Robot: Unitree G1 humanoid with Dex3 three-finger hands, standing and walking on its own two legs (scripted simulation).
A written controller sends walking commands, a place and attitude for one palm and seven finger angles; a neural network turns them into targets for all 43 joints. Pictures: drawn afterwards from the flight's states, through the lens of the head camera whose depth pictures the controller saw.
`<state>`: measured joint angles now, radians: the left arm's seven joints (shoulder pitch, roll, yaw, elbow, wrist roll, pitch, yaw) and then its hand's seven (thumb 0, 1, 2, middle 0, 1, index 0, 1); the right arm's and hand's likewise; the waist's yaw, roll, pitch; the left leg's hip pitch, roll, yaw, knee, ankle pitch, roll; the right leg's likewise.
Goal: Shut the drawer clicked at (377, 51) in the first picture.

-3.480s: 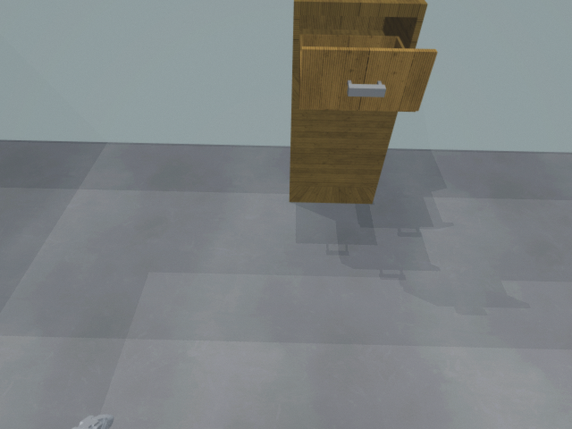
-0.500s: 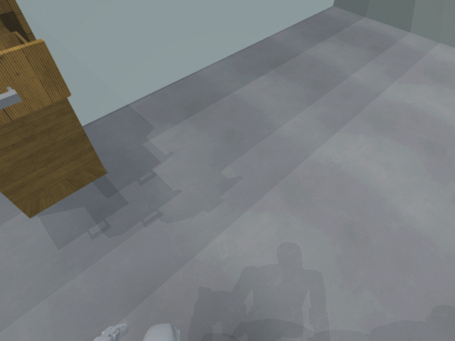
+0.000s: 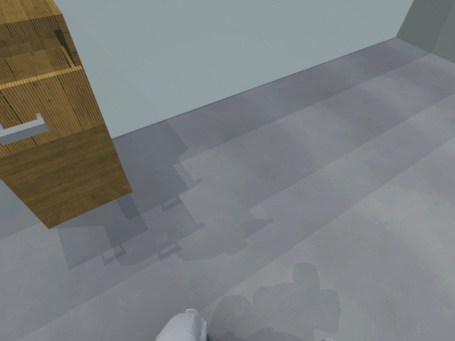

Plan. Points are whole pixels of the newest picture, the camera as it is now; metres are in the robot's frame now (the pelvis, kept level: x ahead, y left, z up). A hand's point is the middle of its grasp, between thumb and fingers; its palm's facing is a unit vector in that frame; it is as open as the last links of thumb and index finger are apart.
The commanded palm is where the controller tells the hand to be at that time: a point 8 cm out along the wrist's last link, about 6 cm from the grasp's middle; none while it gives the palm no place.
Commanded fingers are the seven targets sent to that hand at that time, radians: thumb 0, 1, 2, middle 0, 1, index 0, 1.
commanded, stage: walk to a spot facing it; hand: left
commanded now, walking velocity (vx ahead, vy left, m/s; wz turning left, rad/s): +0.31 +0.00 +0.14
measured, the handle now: (21, 126) +0.52 +0.60 +0.00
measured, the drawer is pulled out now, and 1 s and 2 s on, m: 0.26 0.26 0.26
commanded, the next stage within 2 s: turn to face it in 0.10 s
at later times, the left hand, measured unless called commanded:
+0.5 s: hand (144, 274) +0.26 +0.23 -0.16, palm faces +0.15 -0.98 -0.15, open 7.3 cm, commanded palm none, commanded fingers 0.00 0.90 0.90 -0.20 -0.30 -0.20 -0.30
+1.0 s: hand (143, 287) +0.23 +0.22 -0.15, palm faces +0.43 -0.87 -0.24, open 7.3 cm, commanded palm none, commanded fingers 0.00 0.90 0.90 -0.20 -0.30 -0.20 -0.30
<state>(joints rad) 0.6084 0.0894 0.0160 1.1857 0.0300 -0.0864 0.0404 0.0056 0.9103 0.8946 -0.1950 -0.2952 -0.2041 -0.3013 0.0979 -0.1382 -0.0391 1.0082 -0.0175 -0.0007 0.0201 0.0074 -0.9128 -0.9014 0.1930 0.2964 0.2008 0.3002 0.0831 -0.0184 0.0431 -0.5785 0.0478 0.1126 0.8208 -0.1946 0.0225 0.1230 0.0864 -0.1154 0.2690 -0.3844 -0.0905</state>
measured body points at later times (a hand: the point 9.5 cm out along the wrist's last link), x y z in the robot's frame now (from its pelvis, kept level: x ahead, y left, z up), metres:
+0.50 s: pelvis +0.18 +0.03 +0.01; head +0.19 +0.08 +0.46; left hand +0.25 +0.28 -0.15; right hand +0.15 -0.19 -0.12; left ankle +0.13 +0.07 -0.73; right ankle +0.25 -0.13 -0.66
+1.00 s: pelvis +0.24 +0.01 +0.01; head +0.27 +0.02 +0.45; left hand +0.21 +0.26 -0.14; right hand +0.41 -0.22 -0.14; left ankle +0.20 +0.15 -0.66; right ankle +0.26 -0.09 -0.73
